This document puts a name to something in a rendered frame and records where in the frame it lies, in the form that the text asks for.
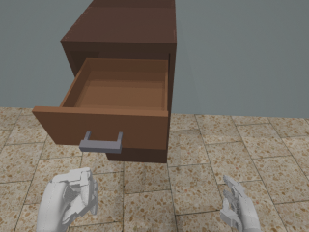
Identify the cabinet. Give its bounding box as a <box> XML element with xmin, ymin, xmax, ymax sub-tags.
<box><xmin>60</xmin><ymin>0</ymin><xmax>177</xmax><ymax>163</ymax></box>

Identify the robot left hand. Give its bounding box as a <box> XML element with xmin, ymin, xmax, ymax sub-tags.
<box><xmin>36</xmin><ymin>167</ymin><xmax>98</xmax><ymax>232</ymax></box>

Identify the drawer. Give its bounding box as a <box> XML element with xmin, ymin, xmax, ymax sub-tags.
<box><xmin>32</xmin><ymin>58</ymin><xmax>168</xmax><ymax>150</ymax></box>

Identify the handle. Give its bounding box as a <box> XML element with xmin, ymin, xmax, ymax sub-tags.
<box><xmin>79</xmin><ymin>130</ymin><xmax>123</xmax><ymax>154</ymax></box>

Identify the robot right hand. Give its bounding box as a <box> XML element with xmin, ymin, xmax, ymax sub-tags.
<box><xmin>220</xmin><ymin>175</ymin><xmax>261</xmax><ymax>232</ymax></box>

